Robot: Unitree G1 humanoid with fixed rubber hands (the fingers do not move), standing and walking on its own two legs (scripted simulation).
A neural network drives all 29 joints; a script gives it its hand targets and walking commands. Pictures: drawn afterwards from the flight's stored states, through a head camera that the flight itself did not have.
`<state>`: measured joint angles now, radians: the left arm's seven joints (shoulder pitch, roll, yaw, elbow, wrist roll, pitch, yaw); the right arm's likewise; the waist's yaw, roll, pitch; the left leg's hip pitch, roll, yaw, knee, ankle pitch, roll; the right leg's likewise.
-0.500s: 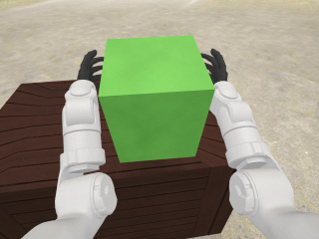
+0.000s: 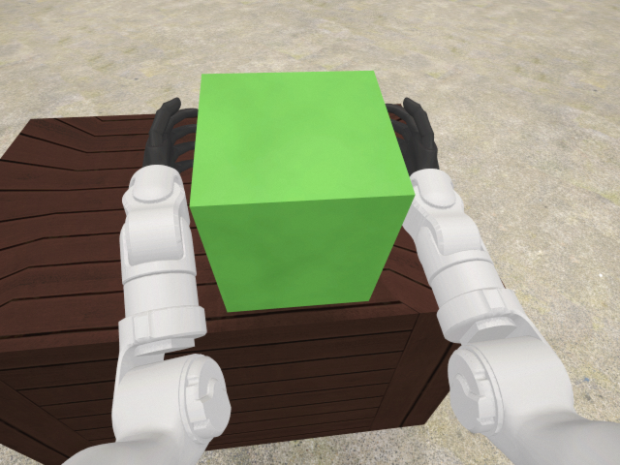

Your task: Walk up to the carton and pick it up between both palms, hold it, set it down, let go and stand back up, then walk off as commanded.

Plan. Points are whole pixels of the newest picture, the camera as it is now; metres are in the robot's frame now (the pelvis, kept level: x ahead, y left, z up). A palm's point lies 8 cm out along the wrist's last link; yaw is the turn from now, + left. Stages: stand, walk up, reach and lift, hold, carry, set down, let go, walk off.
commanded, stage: set down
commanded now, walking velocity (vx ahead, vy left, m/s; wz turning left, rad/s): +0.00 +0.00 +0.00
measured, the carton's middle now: (294, 200) +0.42 +0.03 +0.13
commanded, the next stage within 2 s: none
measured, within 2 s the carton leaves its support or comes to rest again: neither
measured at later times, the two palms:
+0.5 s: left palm (175, 192) +0.41 +0.18 +0.16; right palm (408, 182) +0.42 -0.12 +0.16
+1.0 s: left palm (182, 197) +0.42 +0.18 +0.14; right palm (403, 185) +0.44 -0.12 +0.14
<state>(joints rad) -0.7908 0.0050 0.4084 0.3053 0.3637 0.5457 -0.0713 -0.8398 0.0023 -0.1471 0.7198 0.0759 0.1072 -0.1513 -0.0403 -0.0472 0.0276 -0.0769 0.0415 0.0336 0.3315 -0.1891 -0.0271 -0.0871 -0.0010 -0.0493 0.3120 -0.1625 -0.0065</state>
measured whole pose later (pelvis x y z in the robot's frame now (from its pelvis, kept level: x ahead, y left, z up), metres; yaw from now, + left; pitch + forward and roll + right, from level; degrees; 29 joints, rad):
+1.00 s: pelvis +0.02 +0.00 +0.00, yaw +0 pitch -2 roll +0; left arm -0.79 -0.02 0.41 0.59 0.36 0.31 0.00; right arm -0.84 0.03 -0.38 0.89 -0.08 -0.04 -0.05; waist 0.01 -0.05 0.06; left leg -0.08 0.04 0.03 0.33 -0.21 -0.03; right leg -0.09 0.00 -0.05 0.31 -0.19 -0.01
